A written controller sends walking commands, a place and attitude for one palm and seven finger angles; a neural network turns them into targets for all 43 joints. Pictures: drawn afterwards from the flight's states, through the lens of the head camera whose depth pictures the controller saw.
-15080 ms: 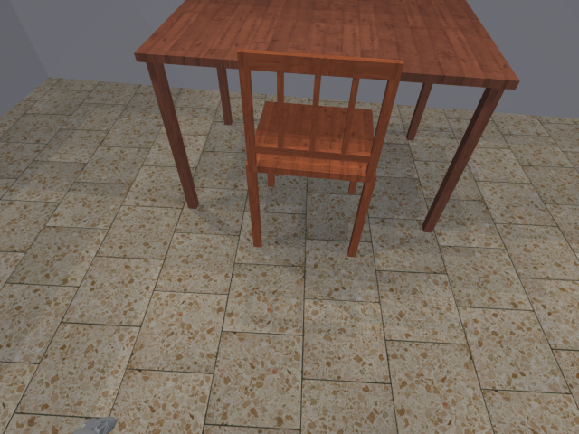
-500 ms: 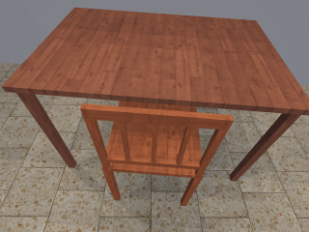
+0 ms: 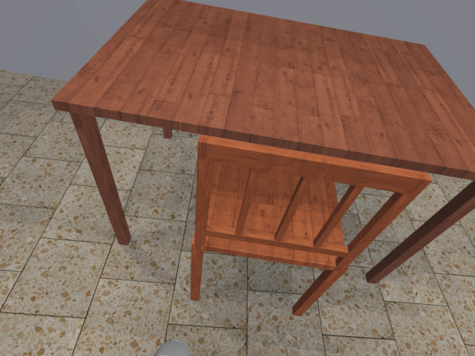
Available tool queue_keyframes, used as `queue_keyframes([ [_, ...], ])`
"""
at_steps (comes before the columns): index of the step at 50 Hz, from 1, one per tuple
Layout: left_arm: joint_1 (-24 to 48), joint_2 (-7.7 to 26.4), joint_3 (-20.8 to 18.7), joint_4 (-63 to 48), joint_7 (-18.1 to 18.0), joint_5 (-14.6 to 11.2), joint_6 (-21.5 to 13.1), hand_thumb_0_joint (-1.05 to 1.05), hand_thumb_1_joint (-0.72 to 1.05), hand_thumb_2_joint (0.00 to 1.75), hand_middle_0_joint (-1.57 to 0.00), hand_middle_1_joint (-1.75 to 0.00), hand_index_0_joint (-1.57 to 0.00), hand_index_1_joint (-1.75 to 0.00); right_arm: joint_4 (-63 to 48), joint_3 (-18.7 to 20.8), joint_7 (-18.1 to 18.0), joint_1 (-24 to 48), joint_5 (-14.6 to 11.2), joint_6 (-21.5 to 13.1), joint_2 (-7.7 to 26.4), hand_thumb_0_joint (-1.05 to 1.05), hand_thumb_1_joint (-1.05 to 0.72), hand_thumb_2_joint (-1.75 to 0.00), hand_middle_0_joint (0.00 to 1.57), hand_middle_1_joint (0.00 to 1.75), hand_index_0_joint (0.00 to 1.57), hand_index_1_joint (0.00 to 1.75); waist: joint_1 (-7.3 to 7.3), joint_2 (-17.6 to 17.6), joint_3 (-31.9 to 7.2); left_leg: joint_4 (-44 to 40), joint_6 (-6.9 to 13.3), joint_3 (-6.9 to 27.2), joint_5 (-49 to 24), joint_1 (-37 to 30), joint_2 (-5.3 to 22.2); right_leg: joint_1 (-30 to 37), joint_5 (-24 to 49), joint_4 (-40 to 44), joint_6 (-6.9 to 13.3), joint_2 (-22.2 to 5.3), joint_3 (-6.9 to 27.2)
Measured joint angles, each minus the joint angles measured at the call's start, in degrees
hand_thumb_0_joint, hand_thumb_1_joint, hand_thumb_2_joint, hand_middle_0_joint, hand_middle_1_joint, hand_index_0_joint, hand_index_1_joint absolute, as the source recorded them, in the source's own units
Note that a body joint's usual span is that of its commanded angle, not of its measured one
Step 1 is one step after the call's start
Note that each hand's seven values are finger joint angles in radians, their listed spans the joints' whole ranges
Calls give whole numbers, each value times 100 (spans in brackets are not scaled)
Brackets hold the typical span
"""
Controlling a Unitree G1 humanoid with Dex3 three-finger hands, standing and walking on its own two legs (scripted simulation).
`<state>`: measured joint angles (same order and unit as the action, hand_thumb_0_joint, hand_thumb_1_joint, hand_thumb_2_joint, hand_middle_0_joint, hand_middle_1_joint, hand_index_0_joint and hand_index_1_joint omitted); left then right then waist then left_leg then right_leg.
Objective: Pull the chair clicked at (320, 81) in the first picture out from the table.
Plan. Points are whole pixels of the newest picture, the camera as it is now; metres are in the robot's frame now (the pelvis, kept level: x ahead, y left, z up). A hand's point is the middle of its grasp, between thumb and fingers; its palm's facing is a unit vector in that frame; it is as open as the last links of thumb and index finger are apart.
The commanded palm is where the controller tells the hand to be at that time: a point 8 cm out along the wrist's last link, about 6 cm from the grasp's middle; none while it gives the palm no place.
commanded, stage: come to a stop and stand still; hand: left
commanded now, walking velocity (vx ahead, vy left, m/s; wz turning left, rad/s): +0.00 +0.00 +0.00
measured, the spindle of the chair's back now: (290, 210) +0.43 -0.11 -0.05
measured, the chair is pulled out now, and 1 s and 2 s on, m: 0.00 0.00 0.00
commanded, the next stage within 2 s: look again from close up in 0.46 s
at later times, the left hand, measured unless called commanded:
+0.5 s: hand out of the picture +0.00 +0.18 -0.13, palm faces -0.05 -0.98 -0.18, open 7.4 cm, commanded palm none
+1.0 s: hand out of the picture -0.01 +0.20 -0.12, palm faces -0.01 -0.98 -0.20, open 7.4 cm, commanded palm none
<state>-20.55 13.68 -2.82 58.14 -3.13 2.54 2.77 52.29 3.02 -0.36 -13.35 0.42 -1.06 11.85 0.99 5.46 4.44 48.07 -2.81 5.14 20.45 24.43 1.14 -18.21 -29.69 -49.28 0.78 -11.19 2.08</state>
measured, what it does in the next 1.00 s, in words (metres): steps on the spot: right foot, then left foot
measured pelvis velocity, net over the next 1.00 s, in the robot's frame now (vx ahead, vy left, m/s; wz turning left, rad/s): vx -0.01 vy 0.03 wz -0.03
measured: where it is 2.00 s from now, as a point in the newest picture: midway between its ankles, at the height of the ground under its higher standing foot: outside the picture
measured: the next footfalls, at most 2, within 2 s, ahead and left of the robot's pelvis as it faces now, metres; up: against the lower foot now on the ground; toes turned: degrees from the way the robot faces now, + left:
right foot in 0.24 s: -0.02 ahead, -0.04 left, +0.00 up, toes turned -1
left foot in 0.52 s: +0.02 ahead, +0.13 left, +0.00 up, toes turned +0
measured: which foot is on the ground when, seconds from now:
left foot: down 0.00-0.24, up 0.26-0.50, down 0.52-1.00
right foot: up 0.00-0.22, down 0.24-1.00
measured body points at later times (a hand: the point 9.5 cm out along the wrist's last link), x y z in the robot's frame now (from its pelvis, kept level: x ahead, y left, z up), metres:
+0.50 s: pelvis -0.01 +0.02 +0.05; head +0.02 +0.02 +0.49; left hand +0.00 +0.24 -0.11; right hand -0.01 -0.22 -0.11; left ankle -0.02 +0.13 -0.68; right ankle -0.05 -0.04 -0.69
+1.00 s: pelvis -0.01 +0.03 +0.05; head +0.01 +0.02 +0.50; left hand +0.00 +0.25 -0.10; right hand -0.01 -0.19 -0.11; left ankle -0.02 +0.13 -0.69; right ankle -0.06 -0.04 -0.69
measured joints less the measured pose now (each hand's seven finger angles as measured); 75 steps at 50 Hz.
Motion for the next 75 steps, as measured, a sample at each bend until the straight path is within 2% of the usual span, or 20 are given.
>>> queue_keyframes([
  [1, 146, 81, -11, -65, 15, -21, 33, 0, 90, 90, -20, -30, -20, -30, 45, -10, -34, 16, 40, 13, -69, 0, -91, -89, 20, 30, 20, 30, -23, 128, 90, 334, -23, -137, 161, 113, -154, -247, -266, -630, 37, 79, 298],
  [2, 273, 162, -41, -167, 8, -59, 59, 0, 90, 90, -20, -30, -20, -30, 94, -59, -50, 2, 82, 77, -168, 0, -91, -89, 20, 30, 20, 30, -84, 221, 134, 546, 30, -254, 258, 186, -237, -469, -434, -1216, 50, 286, 470],
  [3, 400, 218, -65, -244, -18, -89, 85, 1, 90, 90, -20, -30, -20, -30, 158, -130, -57, -50, 106, 142, -266, 0, -91, -89, 19, 29, 20, 30, -123, 230, 104, 633, 95, -299, 287, 248, -266, -636, -458, -1692, 58, 569, 499],
  [4, 534, 253, -78, -290, -36, -104, 96, 1, 90, 90, -20, -30, -20, -30, 235, -189, -58, -110, 128, 217, -363, 0, -91, -89, 19, 29, 20, 30, -148, 195, 39, 607, 162, -302, 248, 283, -286, -748, -329, -2039, 79, 823, 414],
  [6, 741, 279, -83, -410, -21, -102, 54, 1, 91, 90, -20, -30, -20, -30, 379, -260, -59, -181, 187, 351, -540, 0, -91, -89, 19, 29, 20, 30, -198, 97, -98, 337, 230, -307, 37, 298, -325, -832, -127, -2246, 128, 1152, 125],
  [9, 789, 208, -49, -662, 58, -116, -67, 0, 91, 90, -20, -30, -19, -30, 475, -199, -147, -167, 250, 432, -517, 1, -96, -89, 20, 30, 21, 30, -252, -110, -237, -275, 272, -408, -336, 239, -332, -543, -188, -1340, 219, 1379, -167],
  [11, 656, 145, -14, -773, 115, -130, -148, 0, 91, 90, -20, -30, -19, -30, 395, -161, -131, -151, 233, 405, -423, 2, -97, -89, 20, 30, 21, 30, -235, -274, -306, -607, 277, -498, -527, 205, -285, -16, -67, 81, 261, 1433, -229],
  [12, 583, 100, 2, -780, 128, -123, -192, 0, 91, 90, -20, -30, -19, -30, 347, -130, -124, -135, 212, 387, -371, 2, -97, -89, 20, 30, 21, 30, -210, -385, -310, -614, 286, -510, -415, 232, -244, 160, 60, 622, 349, 1478, -216],
  [14, 458, 1, 94, -714, 138, -97, -174, 0, 91, 90, -20, -30, -19, -30, 315, -78, -130, -130, 141, 387, -307, 1, -96, -89, 20, 30, 21, 30, -69, -594, -270, -188, 286, -415, 174, 316, -224, 310, 454, 980, 472, 1558, -336],
  [16, 327, -89, 133, -622, 120, -93, -168, 0, 91, 90, -20, -30, -19, -30, 336, -87, -94, -189, 106, 372, -292, 1, -95, -89, 20, 30, 21, 30, 4, -604, -274, 498, 271, -458, 275, 415, -224, 563, 819, 1509, 501, 1568, -403],
  [19, 157, -226, 183, -479, 92, -116, -224, 0, 90, 90, -20, -30, -20, -30, 399, -115, -55, -241, 63, 310, -288, 1, -93, -89, 20, 30, 21, 30, -24, -441, -277, 911, 239, -642, 225, 341, -183, 807, 1205, 2169, 517, 1549, -295],
  [22, 81, -389, 272, -340, 126, -110, -257, 0, 90, 90, -20, -30, -20, -30, 482, -118, -68, -258, 19, 246, -256, 0, -92, -89, 20, 30, 21, 30, -51, -364, -252, 63, 217, -786, 240, -131, -139, 870, 1333, 2410, 508, 1543, -204],
  [26, 80, -526, 345, -104, 126, -149, -272, 1, 91, 90, -20, -30, -20, -30, 706, -194, -134, -265, -23, 116, -235, 0, -92, -89, 20, 30, 20, 30, -47, -489, -217, -1931, 285, -735, -451, -1128, -72, 825, 1157, 2196, 452, 1683, -287],
  [29, 151, -458, 315, 64, 98, -197, -266, 1, 92, 90, -20, -30, -20, -30, 929, -297, -182, -211, -29, 83, -424, 0, -91, -89, 19, 29, 20, 30, -124, -246, -176, -2082, 381, -786, -424, -1322, -193, 973, 1268, 2226, 382, 1563, -236],
  [33, 228, -527, 366, 241, 94, -216, -268, 1, 92, 90, -20, -30, -20, -30, 1090, -346, -267, -194, -35, 61, -411, 1, -93, -89, 20, 30, 20, 30, -152, -351, -237, -2229, 421, -762, -474, -1491, -214, 1222, 1202, 2498, 365, 1554, -231],
  [43, 283, -544, 394, 379, 87, -220, -366, 1, 91, 90, -20, -30, -20, -30, 1221, -385, -251, -90, -52, 4, -298, 1, -94, -89, 20, 30, 20, 30, -111, -551, -207, -2643, 481, -746, -715, -1691, -327, 1363, 1345, 2756, 296, 1446, -242],
  [75, 152, -620, 429, 495, 86, -217, -383, 0, 90, 90, -20, -30, -20, -30, 1374, -427, -211, -225, -56, -7, -411, 0, -92, -89, 20, 30, 20, 30, -92, -495, -219, -2717, 462, -714, -906, -1640, -314, 1289, 1490, 2765, 315, 1455, -286],
])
